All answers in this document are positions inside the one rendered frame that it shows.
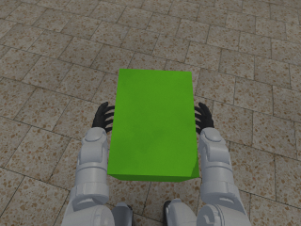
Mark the robot right upper arm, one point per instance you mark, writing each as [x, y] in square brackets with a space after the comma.
[212, 214]

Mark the robot left upper arm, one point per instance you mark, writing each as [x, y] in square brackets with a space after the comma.
[98, 215]

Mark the left robot forearm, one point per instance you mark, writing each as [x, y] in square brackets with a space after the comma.
[90, 185]

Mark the left robot thigh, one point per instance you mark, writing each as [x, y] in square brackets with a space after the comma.
[123, 216]

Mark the left robot hand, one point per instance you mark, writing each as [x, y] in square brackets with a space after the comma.
[100, 117]

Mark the right robot forearm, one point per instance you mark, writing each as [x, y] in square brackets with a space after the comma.
[217, 175]

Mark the carton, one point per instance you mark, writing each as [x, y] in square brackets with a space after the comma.
[154, 136]

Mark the right robot hand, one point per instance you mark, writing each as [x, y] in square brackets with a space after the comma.
[205, 119]

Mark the robot left shin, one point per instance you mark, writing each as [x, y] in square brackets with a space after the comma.
[122, 204]

